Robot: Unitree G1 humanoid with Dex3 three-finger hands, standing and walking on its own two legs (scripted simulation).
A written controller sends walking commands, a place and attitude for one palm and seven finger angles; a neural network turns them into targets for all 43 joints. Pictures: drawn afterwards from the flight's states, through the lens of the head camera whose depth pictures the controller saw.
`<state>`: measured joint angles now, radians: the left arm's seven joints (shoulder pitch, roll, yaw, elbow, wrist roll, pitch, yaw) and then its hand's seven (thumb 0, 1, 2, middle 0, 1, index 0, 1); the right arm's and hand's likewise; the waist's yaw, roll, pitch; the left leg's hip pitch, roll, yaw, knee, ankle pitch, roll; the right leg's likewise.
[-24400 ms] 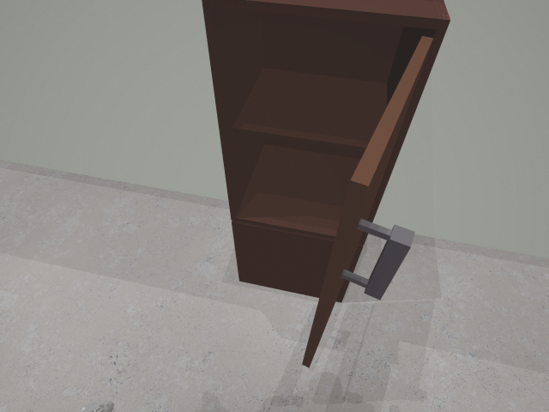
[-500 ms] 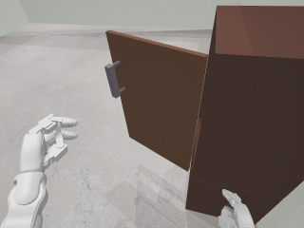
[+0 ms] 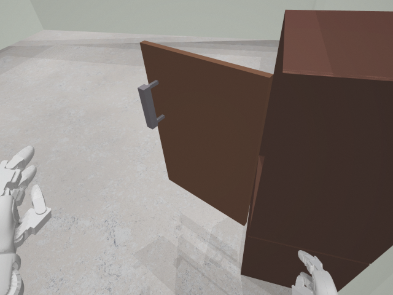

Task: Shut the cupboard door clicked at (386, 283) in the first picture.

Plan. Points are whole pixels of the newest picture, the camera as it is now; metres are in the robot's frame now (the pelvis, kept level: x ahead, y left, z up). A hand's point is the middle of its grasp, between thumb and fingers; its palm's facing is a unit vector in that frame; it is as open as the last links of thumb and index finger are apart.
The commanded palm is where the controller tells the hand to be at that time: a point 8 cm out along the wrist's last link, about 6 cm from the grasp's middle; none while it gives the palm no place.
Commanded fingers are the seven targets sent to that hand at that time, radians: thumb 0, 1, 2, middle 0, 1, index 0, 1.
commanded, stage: draw the hand back to the body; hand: left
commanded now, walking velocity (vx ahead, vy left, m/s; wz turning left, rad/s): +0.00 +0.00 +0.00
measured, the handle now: (153, 104) +0.61 +0.22 +0.08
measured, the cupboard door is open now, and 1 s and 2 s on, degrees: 68 68 68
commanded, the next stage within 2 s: step back with the hand held close in 0.12 s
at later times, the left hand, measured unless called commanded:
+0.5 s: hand (40, 211) +0.19 +0.28 +0.15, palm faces +0.38 -0.79 -0.48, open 7.4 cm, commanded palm +0.13 +0.32 +0.17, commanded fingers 0.00 0.90 0.90 -0.20 -0.30 -0.20 -0.30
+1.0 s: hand out of the picture +0.09 +0.31 +0.16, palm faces +0.49 -0.77 -0.41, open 7.4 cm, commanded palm +0.04 +0.34 +0.17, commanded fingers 0.00 0.90 0.90 -0.20 -0.30 -0.20 -0.30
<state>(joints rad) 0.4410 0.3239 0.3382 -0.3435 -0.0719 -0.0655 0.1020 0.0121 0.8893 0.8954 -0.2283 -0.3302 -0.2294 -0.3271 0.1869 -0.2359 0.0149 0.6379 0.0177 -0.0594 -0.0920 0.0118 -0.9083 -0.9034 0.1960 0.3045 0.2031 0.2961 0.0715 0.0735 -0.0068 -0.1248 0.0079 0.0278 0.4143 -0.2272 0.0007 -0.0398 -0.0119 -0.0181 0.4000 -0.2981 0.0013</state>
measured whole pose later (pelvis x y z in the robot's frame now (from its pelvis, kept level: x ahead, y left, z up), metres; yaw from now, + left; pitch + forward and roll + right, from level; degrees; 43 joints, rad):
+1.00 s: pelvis -0.10 +0.04 -0.02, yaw +1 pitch +0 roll -2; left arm 0.53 0.37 0.41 -0.49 -0.04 -0.20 0.16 0.01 0.89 0.89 -0.21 -0.30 -0.21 -0.30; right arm 0.26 -0.22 0.01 0.59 0.02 -0.02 -0.09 0.01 -0.91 -0.90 0.20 0.30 0.21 0.30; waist 0.02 0.03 -0.02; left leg -0.45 0.01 0.03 0.63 -0.23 0.05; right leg -0.33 -0.02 -0.02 0.55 -0.22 0.03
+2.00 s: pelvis -0.24 +0.06 -0.01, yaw -1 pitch -1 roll -2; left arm 0.52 0.43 0.44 -0.47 -0.07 -0.14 0.17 0.01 0.89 0.90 -0.21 -0.30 -0.21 -0.30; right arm 0.29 -0.19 0.01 0.66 0.01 -0.08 -0.10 0.01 -0.91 -0.90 0.20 0.30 0.20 0.30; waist -0.06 -0.02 -0.06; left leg -0.38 0.00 0.04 0.45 -0.11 0.01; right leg -0.15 0.06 0.01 0.51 -0.45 -0.03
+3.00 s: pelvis -0.24 +0.08 +0.00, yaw -1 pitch -1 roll -1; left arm 0.43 0.19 -0.01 1.18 0.02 0.02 0.02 0.00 0.92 0.89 -0.20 -0.30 -0.20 -0.30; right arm 0.32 -0.17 0.00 1.11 0.00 0.04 -0.03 0.00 -0.91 -0.90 0.20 0.30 0.20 0.30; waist 0.00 0.02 0.02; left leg -0.30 -0.03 0.01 0.42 -0.10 0.05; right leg -0.10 0.03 0.01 0.41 -0.28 -0.01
